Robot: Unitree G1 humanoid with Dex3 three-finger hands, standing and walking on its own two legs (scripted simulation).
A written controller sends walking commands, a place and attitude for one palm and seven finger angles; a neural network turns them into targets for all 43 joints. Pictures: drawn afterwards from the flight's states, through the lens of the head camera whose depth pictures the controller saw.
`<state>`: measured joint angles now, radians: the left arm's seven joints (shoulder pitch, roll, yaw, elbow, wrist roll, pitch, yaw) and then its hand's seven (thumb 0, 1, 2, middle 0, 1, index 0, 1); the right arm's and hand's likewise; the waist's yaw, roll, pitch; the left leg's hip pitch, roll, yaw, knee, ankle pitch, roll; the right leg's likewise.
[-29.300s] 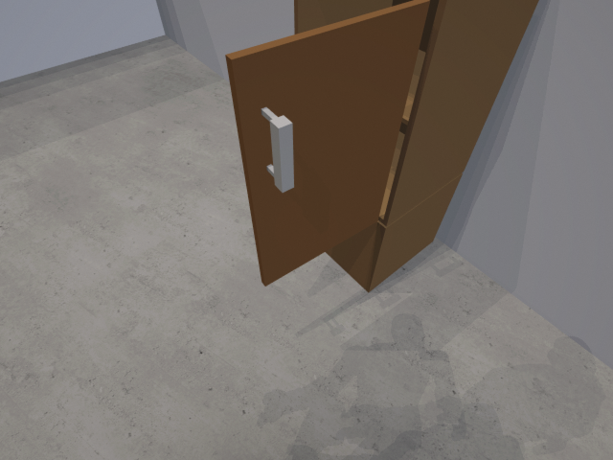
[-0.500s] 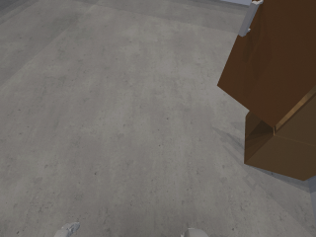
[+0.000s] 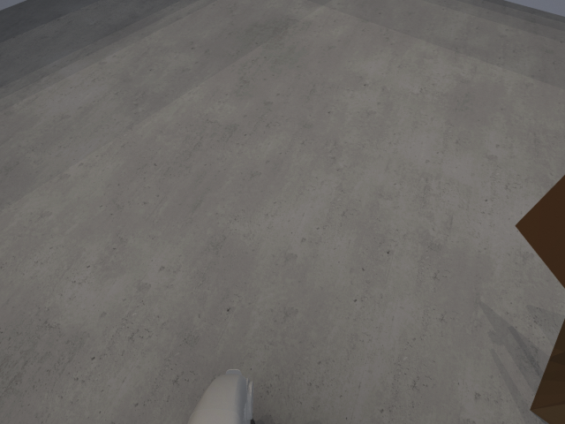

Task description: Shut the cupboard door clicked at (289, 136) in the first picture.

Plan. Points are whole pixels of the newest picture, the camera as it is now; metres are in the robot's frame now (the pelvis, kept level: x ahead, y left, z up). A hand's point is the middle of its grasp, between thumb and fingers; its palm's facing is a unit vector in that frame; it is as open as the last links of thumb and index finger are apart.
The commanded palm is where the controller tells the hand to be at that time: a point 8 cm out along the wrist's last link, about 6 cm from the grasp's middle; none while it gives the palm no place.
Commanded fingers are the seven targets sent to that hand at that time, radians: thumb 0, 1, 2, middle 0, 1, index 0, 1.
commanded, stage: walk to a spot facing it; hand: left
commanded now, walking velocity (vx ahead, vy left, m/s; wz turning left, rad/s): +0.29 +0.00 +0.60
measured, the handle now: out of the picture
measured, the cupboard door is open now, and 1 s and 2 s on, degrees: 55 55 55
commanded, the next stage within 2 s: turn to face it in 0.22 s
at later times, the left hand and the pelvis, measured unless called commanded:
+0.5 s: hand (149, 336) +0.27 +0.27 -0.17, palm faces +0.23 -0.96 -0.18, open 7.4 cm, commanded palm none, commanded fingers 0.00 0.90 0.90 -0.20 -0.30 -0.20 -0.30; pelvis +0.21 +0.06 +0.00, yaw +11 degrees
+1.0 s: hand (167, 274) +0.39 +0.27 -0.18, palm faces -0.05 -0.97 -0.22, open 7.4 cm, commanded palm none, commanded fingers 0.00 0.90 0.90 -0.20 -0.30 -0.20 -0.30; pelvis +0.35 +0.08 -0.01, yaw -5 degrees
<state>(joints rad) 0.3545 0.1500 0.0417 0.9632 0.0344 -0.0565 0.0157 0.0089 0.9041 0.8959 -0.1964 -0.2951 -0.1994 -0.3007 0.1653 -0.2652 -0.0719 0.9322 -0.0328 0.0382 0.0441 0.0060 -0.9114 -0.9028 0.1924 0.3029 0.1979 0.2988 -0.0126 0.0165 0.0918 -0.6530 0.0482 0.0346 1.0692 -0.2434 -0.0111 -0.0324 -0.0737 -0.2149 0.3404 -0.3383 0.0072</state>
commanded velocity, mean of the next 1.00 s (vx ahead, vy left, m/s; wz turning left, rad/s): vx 0.06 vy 0.00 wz -0.25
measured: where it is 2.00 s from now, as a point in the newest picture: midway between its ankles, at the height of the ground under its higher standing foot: (263, 345)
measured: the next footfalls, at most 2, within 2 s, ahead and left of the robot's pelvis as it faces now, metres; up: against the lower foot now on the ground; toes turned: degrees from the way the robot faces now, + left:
left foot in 0.18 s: +0.20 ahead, +0.10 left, +0.00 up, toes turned +12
right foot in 0.70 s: +0.36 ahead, -0.04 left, +0.00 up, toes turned +1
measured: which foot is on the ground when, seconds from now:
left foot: up 0.00-0.16, down 0.18-0.74, up 0.76-1.00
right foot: down 0.00-0.16, up 0.18-0.68, down 0.70-1.00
